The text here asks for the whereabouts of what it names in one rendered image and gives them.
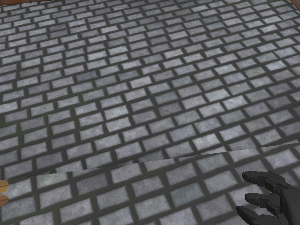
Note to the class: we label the right robot hand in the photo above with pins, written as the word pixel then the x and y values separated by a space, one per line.
pixel 285 207

